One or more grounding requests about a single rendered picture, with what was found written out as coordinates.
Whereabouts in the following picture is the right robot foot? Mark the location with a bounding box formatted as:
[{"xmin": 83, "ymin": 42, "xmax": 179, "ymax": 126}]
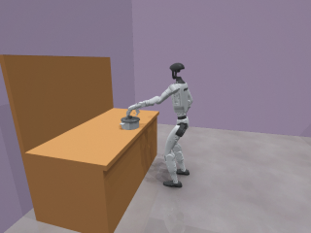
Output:
[{"xmin": 176, "ymin": 169, "xmax": 190, "ymax": 176}]

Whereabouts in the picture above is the robot left shin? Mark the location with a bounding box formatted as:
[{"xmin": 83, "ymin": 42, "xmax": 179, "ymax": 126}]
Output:
[{"xmin": 163, "ymin": 153, "xmax": 178, "ymax": 183}]

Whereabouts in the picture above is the robot left upper arm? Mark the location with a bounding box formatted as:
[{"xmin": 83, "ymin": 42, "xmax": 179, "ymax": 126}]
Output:
[{"xmin": 156, "ymin": 83, "xmax": 180, "ymax": 105}]

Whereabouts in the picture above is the robot left forearm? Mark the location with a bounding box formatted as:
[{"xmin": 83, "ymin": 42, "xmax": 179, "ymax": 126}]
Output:
[{"xmin": 135, "ymin": 96, "xmax": 159, "ymax": 109}]

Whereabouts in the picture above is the robot right upper arm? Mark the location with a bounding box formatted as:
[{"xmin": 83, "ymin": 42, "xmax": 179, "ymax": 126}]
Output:
[{"xmin": 187, "ymin": 84, "xmax": 193, "ymax": 105}]

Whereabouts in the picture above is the pot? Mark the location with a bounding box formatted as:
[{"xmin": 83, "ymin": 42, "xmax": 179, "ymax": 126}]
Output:
[{"xmin": 120, "ymin": 121, "xmax": 139, "ymax": 130}]

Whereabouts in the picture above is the robot left hand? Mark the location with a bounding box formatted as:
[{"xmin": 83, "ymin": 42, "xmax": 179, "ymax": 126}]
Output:
[{"xmin": 126, "ymin": 104, "xmax": 140, "ymax": 118}]

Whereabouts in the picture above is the table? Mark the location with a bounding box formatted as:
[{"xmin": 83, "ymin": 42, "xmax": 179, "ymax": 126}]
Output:
[{"xmin": 0, "ymin": 54, "xmax": 159, "ymax": 233}]

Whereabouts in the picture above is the lid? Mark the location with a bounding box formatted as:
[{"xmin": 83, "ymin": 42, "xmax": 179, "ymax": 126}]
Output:
[{"xmin": 121, "ymin": 116, "xmax": 140, "ymax": 123}]

